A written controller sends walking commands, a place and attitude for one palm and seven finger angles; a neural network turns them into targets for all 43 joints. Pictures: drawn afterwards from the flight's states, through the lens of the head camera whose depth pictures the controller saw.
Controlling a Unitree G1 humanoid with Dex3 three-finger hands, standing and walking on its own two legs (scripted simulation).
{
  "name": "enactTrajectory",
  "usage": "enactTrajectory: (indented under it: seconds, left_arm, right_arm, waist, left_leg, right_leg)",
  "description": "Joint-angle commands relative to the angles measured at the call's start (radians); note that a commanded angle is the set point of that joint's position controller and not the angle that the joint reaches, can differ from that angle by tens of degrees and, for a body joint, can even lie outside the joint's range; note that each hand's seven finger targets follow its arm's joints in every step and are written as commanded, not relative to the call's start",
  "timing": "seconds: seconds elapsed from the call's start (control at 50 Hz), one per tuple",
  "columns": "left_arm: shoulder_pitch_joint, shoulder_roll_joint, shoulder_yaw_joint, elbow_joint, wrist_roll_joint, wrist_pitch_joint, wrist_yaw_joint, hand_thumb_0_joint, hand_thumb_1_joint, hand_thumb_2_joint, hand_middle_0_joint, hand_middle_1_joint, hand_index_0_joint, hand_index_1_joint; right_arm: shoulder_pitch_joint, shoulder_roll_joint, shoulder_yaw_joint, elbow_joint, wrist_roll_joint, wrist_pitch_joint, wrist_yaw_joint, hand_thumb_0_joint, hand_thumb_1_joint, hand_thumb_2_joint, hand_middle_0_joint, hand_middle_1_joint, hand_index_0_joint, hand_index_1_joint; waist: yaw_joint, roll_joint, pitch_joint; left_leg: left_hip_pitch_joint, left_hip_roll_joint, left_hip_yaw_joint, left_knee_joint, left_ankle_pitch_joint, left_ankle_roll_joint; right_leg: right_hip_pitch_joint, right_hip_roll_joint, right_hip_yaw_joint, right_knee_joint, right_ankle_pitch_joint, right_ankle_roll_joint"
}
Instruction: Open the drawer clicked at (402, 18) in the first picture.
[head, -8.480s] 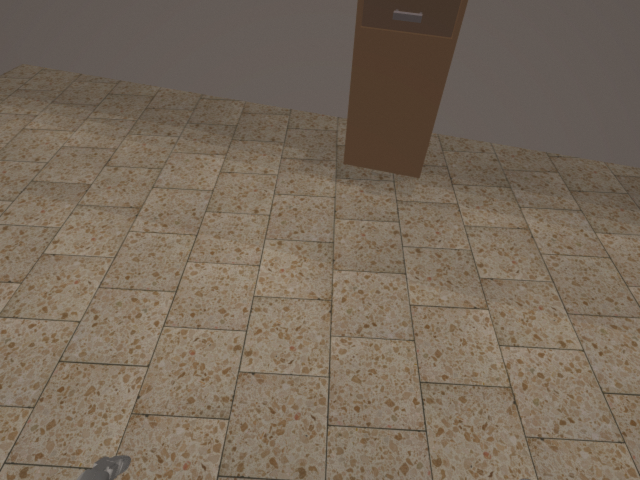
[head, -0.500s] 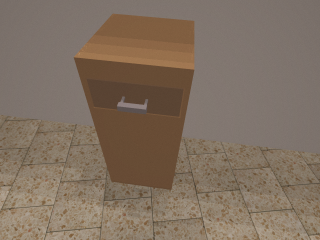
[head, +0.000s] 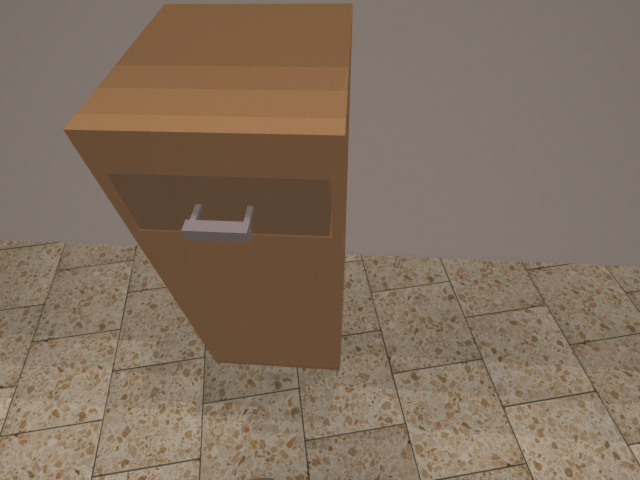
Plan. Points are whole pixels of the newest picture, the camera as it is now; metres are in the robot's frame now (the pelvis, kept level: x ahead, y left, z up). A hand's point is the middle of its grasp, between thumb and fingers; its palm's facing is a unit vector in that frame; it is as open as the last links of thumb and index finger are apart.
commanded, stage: come to a stop and stand still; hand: left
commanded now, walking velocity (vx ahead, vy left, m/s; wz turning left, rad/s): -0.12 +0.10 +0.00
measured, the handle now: (220, 220) +0.50 +0.19 -0.01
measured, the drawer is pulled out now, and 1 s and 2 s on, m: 0.00 0.00 0.00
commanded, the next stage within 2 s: look again from close up in 1.00 s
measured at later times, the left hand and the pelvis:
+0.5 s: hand out of the picture -0.06 +0.22 -0.17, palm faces +0.00 -0.98 -0.22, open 7.4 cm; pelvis -0.05 +0.04 +0.00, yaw -2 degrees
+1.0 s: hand out of the picture -0.10 +0.17 -0.17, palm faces -0.01 -0.99 -0.14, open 7.4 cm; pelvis -0.08 +0.03 +0.01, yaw -2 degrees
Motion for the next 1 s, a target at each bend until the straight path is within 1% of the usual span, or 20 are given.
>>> enactTrajectory:
  seconds: [0.0, 0.06, 0.1, 0.12, 0.14, 0.16, 0.18, 0.2, 0.24, 0.3, 0.36, 0.4, 0.44, 0.48, 0.5, 0.52, 0.54, 0.62, 0.7, 0.98]
  left_arm:
    - [0.072, 0.197, 0.06, -0.047, 0.003, 0.022, 0.021, 0.0, 0.9, 0.9, -0.2, -0.3, -0.2, -0.3]
    - [0.021, 0.199, 0.063, -0.069, 0.006, 0.031, 0.015, 0.0, 0.9, 0.9, -0.2, -0.3, -0.2, -0.3]
    - [0.007, 0.184, 0.061, -0.074, -0.001, 0.043, 0.008, 0.0, 0.9, 0.9, -0.2, -0.3, -0.2, -0.3]
    - [0.029, 0.138, 0.051, -0.081, -0.01, 0.053, 0.002, 0.0, 0.9, 0.9, -0.2, -0.3, -0.2, -0.3]
    - [0.038, 0.076, 0.04, -0.097, -0.017, 0.062, -0.004, 0.0, 0.9, 0.9, -0.2, -0.3, -0.2, -0.3]
    - [0.014, 0.088, 0.036, -0.098, -0.012, 0.068, -0.004, 0.0, 0.9, 0.9, -0.2, -0.3, -0.2, -0.3]
    - [0.025, 0.105, 0.042, -0.083, -0.006, 0.073, -0.008, 0.0, 0.9, 0.9, -0.2, -0.3, -0.2, -0.3]
    - [0.052, 0.104, 0.043, -0.065, 0.002, 0.075, -0.012, 0.0, 0.9, 0.9, -0.2, -0.3, -0.2, -0.3]
    - [0.112, 0.102, 0.039, -0.029, 0.004, 0.068, -0.02, 0.0, 0.9, 0.9, -0.2, -0.3, -0.2, -0.3]
    - [0.119, 0.093, 0.019, -0.012, 0.001, 0.053, -0.022, 0.0, 0.9, 0.9, -0.2, -0.3, -0.2, -0.3]
    - [0.107, 0.073, 0.0, -0.014, -0.005, 0.043, -0.019, 0.0, 0.9, 0.9, -0.2, -0.3, -0.2, -0.3]
    - [0.146, 0.074, -0.004, 0.009, -0.008, 0.036, -0.012, 0.0, 0.9, 0.9, -0.2, -0.3, -0.2, -0.3]
    - [0.219, 0.082, -0.009, 0.051, -0.009, 0.022, -0.004, 0.0, 0.9, 0.9, -0.2, -0.3, -0.2, -0.3]
    - [0.209, 0.109, -0.014, 0.063, -0.01, 0.011, 0.002, 0.0, 0.9, 0.9, -0.2, -0.3, -0.2, -0.3]
    - [0.199, 0.112, -0.017, 0.063, -0.011, 0.009, 0.002, 0.0, 0.9, 0.9, -0.2, -0.3, -0.2, -0.3]
    - [0.194, 0.107, -0.017, 0.072, -0.01, 0.001, 0.002, 0.0, 0.9, 0.9, -0.2, -0.3, -0.2, -0.3]
    - [0.193, 0.093, -0.021, 0.075, -0.013, -0.003, 0.003, 0.0, 0.9, 0.9, -0.2, -0.3, -0.2, -0.3]
    - [0.206, 0.084, -0.027, 0.089, -0.013, 0.006, 0.004, 0.0, 0.9, 0.9, -0.2, -0.3, -0.2, -0.3]
    - [0.245, 0.084, -0.026, 0.103, -0.011, 0.01, 0.003, 0.0, 0.9, 0.9, -0.2, -0.3, -0.2, -0.3]
    - [0.299, 0.035, -0.024, 0.114, -0.014, 0.004, 0.003, 0.0, 0.9, 0.9, -0.2, -0.3, -0.2, -0.3]
  right_arm:
    - [0.043, -0.044, -0.019, -0.063, -0.006, 0.004, 0.01, 0.0, -0.9, -0.9, 0.2, 0.3, 0.2, 0.3]
    - [0.068, -0.045, -0.017, -0.076, -0.009, -0.005, 0.012, 0.0, -0.9, -0.9, 0.2, 0.3, 0.2, 0.3]
    - [0.127, -0.051, -0.018, -0.064, -0.01, -0.015, 0.011, 0.0, -0.9, -0.9, 0.2, 0.3, 0.2, 0.3]
    - [0.128, -0.102, -0.021, -0.073, -0.015, -0.023, 0.01, 0.0, -0.9, -0.9, 0.2, 0.3, 0.2, 0.3]
    - [0.082, -0.19, -0.038, -0.108, -0.028, -0.026, 0.008, 0.0, -0.9, -0.9, 0.2, 0.3, 0.2, 0.3]
    - [-0.002, -0.219, -0.037, -0.143, -0.033, -0.019, 0.005, 0.0, -0.9, -0.9, 0.2, 0.3, 0.2, 0.3]
    - [-0.079, -0.187, -0.025, -0.161, -0.034, -0.022, 0.0, 0.0, -0.9, -0.9, 0.2, 0.3, 0.2, 0.3]
    - [-0.121, -0.172, -0.018, -0.167, -0.034, -0.026, -0.004, 0.0, -0.9, -0.9, 0.2, 0.3, 0.2, 0.3]
    - [-0.146, -0.159, -0.006, -0.175, -0.03, -0.032, -0.005, 0.0, -0.9, -0.9, 0.2, 0.3, 0.2, 0.3]
    - [-0.089, -0.156, -0.005, -0.152, -0.021, -0.039, -0.008, 0.0, -0.9, -0.9, 0.2, 0.3, 0.2, 0.3]
    - [-0.03, -0.156, -0.005, -0.118, -0.02, -0.041, -0.009, 0.0, -0.9, -0.9, 0.2, 0.3, 0.2, 0.3]
    - [-0.015, -0.155, -0.006, -0.101, -0.016, -0.043, -0.006, 0.0, -0.9, -0.9, 0.2, 0.3, 0.2, 0.3]
    - [-0.024, -0.134, 0.001, -0.087, -0.005, -0.044, -0.002, 0.0, -0.9, -0.9, 0.2, 0.3, 0.2, 0.3]
    - [-0.04, -0.097, 0.013, -0.09, 0.002, -0.042, 0.004, 0.0, -0.9, -0.9, 0.2, 0.3, 0.2, 0.3]
    - [-0.04, -0.091, 0.015, -0.081, 0.0, -0.042, 0.01, 0.0, -0.9, -0.9, 0.2, 0.3, 0.2, 0.3]
    - [-0.042, -0.091, 0.016, -0.067, -0.007, -0.04, 0.008, 0.0, -0.9, -0.9, 0.2, 0.3, 0.2, 0.3]
    - [-0.036, -0.106, 0.016, -0.058, -0.007, -0.041, 0.006, 0.0, -0.9, -0.9, 0.2, 0.3, 0.2, 0.3]
    - [-0.022, -0.109, 0.024, -0.015, -0.006, -0.032, 0.01, 0.0, -0.9, -0.9, 0.2, 0.3, 0.2, 0.3]
    - [-0.002, -0.106, 0.027, 0.005, -0.01, -0.022, 0.01, 0.0, -0.9, -0.9, 0.2, 0.3, 0.2, 0.3]
    - [0.09, -0.055, 0.03, 0.037, -0.015, -0.031, 0.001, 0.0, -0.9, -0.9, 0.2, 0.3, 0.2, 0.3]
  waist:
    - [0.037, -0.187, -0.127]
    - [0.012, -0.204, -0.142]
    - [-0.018, -0.161, -0.144]
    - [-0.018, 0.017, -0.122]
    - [-0.011, 0.29, -0.052]
    - [-0.004, 0.274, -0.002]
    - [0.022, 0.199, 0.003]
    - [0.047, 0.186, 0.011]
    - [0.058, 0.099, -0.009]
    - [0.03, 0.054, -0.065]
    - [0.0, 0.069, -0.108]
    - [0.009, 0.06, -0.126]
    - [0.031, -0.001, -0.132]
    - [0.011, -0.097, -0.074]
    - [0.004, -0.063, -0.07]
    - [0.004, -0.162, -0.076]
    - [0.002, -0.173, -0.083]
    - [0.005, -0.083, 0.014]
    - [0.015, -0.03, 0.063]
    - [0.02, -0.027, 0.03]
  left_leg:
    - [-0.06, 0.001, -0.047, 0.06, 0.02, -0.003]
    - [0.02, 0.0, -0.032, -0.136, 0.097, 0.001]
    - [0.186, -0.009, 0.0, -0.391, 0.296, 0.005]
    - [0.217, 0.066, -0.097, -0.506, 0.307, 0.024]
    - [0.096, 0.274, -0.356, -0.656, 0.33, 0.096]
    - [-0.079, 0.332, -0.396, -0.707, 0.296, 0.179]
    - [-0.143, 0.288, -0.334, -0.735, 0.199, 0.187]
    - [-0.146, 0.248, -0.285, -0.727, 0.181, 0.17]
    - [-0.052, 0.197, -0.211, -0.687, 0.215, 0.162]
    - [0.142, 0.185, -0.18, -0.651, 0.354, 0.177]
    - [0.258, 0.21, -0.213, -0.628, 0.444, 0.197]
    - [0.283, 0.201, -0.201, -0.594, 0.549, 0.18]
    - [0.2, 0.148, -0.156, -0.532, 0.496, 0.117]
    - [0.147, 0.069, -0.092, -0.519, 0.379, 0.059]
    - [0.168, 0.064, -0.094, -0.532, 0.386, 0.056]
    - [0.188, 0.07, -0.079, -0.514, 0.435, 0.056]
    - [0.209, 0.076, -0.077, -0.516, 0.439, 0.057]
    - [0.184, 0.083, -0.098, -0.58, 0.283, 0.057]
    - [0.121, 0.082, -0.116, -0.612, 0.157, 0.054]
    - [0.078, 0.081, -0.125, -0.599, 0.174, 0.055]
  right_leg:
    - [0.15, -0.279, 0.197, -0.171, 0.625, -0.178]
    - [0.102, -0.247, 0.194, -0.16, 0.42, -0.15]
    - [0.001, -0.186, 0.167, -0.094, 0.184, -0.089]
    - [-0.084, -0.101, 0.125, 0.012, -0.005, -0.043]
    - [-0.188, 0.03, 0.043, 0.18, -0.285, 0.025]
    - [-0.116, 0.041, 0.13, 0.338, -0.318, 0.019]
    - [-0.066, 0.027, 0.178, 0.422, -0.254, 0.014]
    - [-0.078, 0.031, 0.179, 0.477, -0.214, 0.014]
    - [-0.103, 0.039, 0.16, 0.504, -0.15, 0.027]
    - [-0.12, 0.028, 0.122, 0.348, -0.155, 0.046]
    - [-0.044, 0.025, 0.096, 0.107, -0.233, 0.044]
    - [0.026, 0.035, 0.088, -0.058, -0.163, 0.039]
    - [0.17, 0.012, 0.124, -0.237, 0.04, 0.024]
    - [0.133, -0.082, 0.233, -0.242, 0.113, -0.027]
    - [0.108, -0.098, 0.224, -0.235, 0.117, -0.037]
    - [0.109, -0.069, 0.223, -0.226, 0.167, -0.032]
    - [0.103, -0.066, 0.216, -0.225, 0.167, -0.026]
    - [0.021, -0.039, 0.201, -0.272, -0.103, -0.011]
    - [0.0, -0.023, 0.196, -0.291, -0.204, -0.009]
    - [0.012, -0.011, 0.189, -0.257, -0.175, -0.023]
